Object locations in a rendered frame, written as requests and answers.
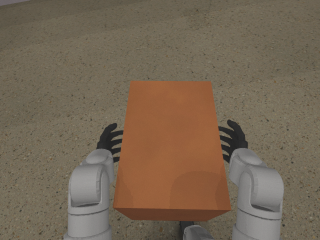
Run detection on right robot shin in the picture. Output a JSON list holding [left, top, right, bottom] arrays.
[[184, 225, 201, 234]]

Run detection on carton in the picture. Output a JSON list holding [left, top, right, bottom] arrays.
[[112, 80, 232, 222]]

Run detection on robot left hand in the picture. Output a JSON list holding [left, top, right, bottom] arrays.
[[96, 123, 124, 163]]

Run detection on right robot forearm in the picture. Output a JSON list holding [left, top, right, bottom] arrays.
[[228, 148, 284, 240]]

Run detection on left robot forearm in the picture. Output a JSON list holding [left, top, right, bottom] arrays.
[[63, 148, 115, 240]]

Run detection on right robot thigh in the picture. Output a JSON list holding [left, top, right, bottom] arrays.
[[183, 227, 215, 240]]

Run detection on robot right hand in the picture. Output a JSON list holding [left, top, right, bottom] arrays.
[[218, 120, 248, 163]]

